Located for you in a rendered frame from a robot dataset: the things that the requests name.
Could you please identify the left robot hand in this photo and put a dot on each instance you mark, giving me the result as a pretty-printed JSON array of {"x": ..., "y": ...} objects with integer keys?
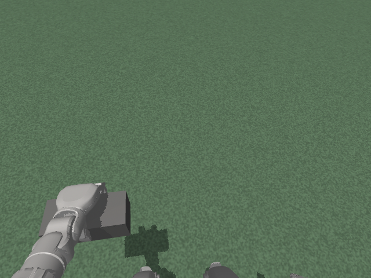
[{"x": 83, "y": 197}]

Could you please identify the left robot arm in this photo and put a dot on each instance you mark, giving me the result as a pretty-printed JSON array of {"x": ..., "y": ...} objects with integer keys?
[{"x": 55, "y": 249}]

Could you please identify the carton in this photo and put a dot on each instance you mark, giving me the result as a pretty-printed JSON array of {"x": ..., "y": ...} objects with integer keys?
[{"x": 109, "y": 218}]

